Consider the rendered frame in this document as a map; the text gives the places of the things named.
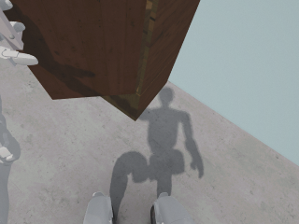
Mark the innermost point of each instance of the robot thigh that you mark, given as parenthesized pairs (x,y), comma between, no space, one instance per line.
(168,210)
(99,211)

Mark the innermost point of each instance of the handle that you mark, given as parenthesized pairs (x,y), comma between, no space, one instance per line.
(7,29)

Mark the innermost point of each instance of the robot left hand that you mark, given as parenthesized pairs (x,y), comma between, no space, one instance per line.
(11,57)

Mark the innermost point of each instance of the left robot upper arm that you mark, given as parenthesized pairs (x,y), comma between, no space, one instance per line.
(10,151)

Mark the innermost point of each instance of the left robot thigh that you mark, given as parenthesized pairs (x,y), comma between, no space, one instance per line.
(99,211)

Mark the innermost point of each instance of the right robot thigh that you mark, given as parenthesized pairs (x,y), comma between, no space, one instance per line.
(168,210)

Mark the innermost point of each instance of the cupboard door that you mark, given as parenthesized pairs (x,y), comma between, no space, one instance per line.
(84,48)

